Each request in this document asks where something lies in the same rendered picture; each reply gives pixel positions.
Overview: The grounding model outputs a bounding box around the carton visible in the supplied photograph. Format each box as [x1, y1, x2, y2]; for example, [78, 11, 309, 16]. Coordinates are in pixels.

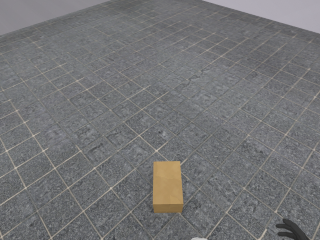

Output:
[152, 161, 184, 213]

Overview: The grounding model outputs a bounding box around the robot right hand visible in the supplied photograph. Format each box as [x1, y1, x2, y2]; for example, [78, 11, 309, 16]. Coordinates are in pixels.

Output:
[275, 218, 310, 240]

